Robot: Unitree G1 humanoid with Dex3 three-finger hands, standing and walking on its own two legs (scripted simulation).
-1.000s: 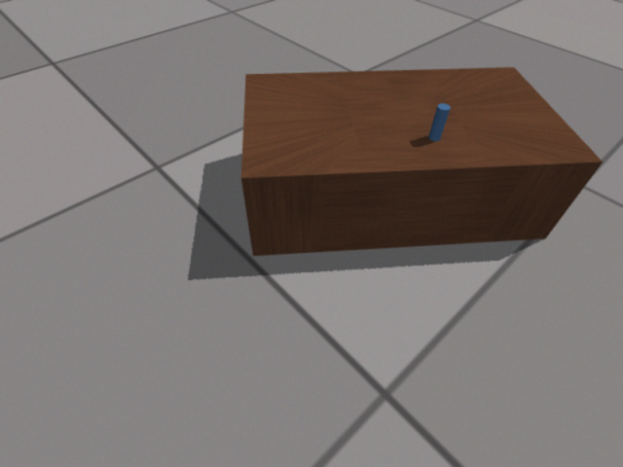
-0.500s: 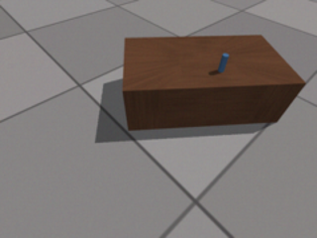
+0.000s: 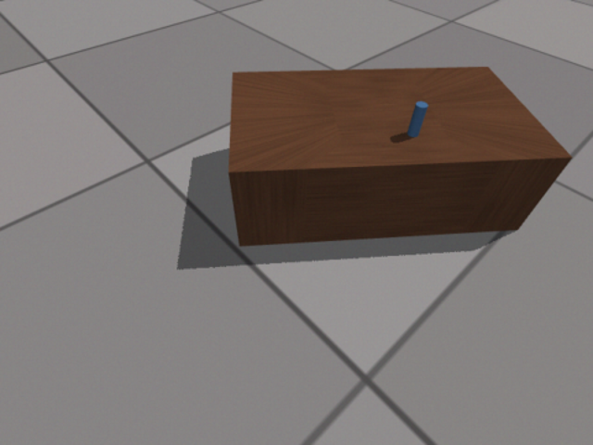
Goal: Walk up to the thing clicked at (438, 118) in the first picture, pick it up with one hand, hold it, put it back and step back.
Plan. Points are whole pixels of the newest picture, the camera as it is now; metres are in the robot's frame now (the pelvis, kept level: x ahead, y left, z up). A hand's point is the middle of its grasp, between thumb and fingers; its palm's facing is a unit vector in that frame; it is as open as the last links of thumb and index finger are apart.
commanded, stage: stand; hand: right
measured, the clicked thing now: (417, 119) +1.26 -0.44 -0.30
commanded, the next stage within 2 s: walk up in 0.12 s
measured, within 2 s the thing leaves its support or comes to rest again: neither
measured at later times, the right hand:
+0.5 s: hand out of the picture +0.08 -0.41 -0.18, palm faces -0.01 +0.90 -0.44, open 7.4 cm
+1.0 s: hand (523, 313) +0.38 -0.41 -0.14, palm faces -0.07 +0.90 -0.44, open 7.4 cm
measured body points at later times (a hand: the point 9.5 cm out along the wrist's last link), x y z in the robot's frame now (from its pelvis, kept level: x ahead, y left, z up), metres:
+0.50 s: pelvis +0.08 -0.10 -0.03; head +0.08 -0.11 +0.42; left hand +0.16 +0.25 -0.12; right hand +0.08 -0.45 -0.15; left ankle +0.00 +0.11 -0.74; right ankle +0.15 -0.23 -0.75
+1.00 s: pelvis +0.27 -0.14 -0.02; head +0.29 -0.11 +0.42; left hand +0.28 +0.17 -0.16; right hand +0.38 -0.46 -0.11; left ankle +0.32 -0.01 -0.75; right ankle +0.20 -0.25 -0.68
